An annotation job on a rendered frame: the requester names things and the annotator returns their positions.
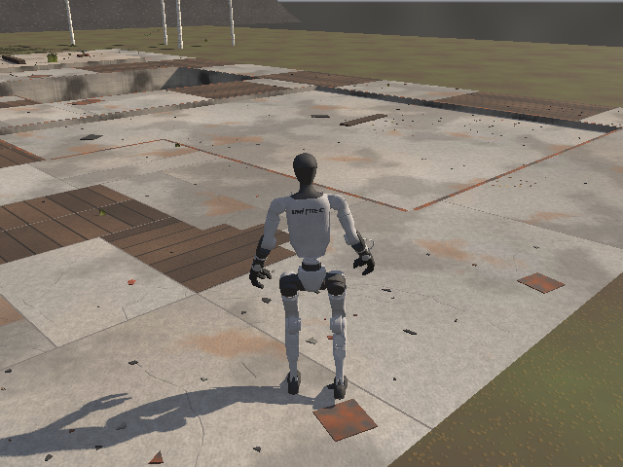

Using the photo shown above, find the robot right hand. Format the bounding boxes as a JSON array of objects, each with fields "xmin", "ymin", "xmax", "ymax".
[{"xmin": 353, "ymin": 254, "xmax": 375, "ymax": 275}]

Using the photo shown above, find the robot left hand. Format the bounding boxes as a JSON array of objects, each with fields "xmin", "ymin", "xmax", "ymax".
[{"xmin": 249, "ymin": 268, "xmax": 272, "ymax": 289}]

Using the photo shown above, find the right robot shin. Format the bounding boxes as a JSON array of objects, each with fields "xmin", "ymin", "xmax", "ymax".
[{"xmin": 333, "ymin": 317, "xmax": 347, "ymax": 386}]

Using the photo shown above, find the right robot forearm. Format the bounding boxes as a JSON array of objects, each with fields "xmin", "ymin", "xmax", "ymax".
[{"xmin": 351, "ymin": 230, "xmax": 371, "ymax": 261}]

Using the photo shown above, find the robot right thigh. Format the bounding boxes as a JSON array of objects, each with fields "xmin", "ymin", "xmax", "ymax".
[{"xmin": 325, "ymin": 270, "xmax": 347, "ymax": 335}]

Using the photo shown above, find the left robot forearm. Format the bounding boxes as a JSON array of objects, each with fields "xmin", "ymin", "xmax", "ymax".
[{"xmin": 251, "ymin": 235, "xmax": 271, "ymax": 271}]

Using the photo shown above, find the right robot upper arm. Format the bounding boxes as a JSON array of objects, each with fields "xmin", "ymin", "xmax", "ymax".
[{"xmin": 327, "ymin": 194, "xmax": 360, "ymax": 245}]

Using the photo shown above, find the left robot upper arm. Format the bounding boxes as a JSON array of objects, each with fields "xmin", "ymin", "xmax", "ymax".
[{"xmin": 261, "ymin": 197, "xmax": 287, "ymax": 250}]

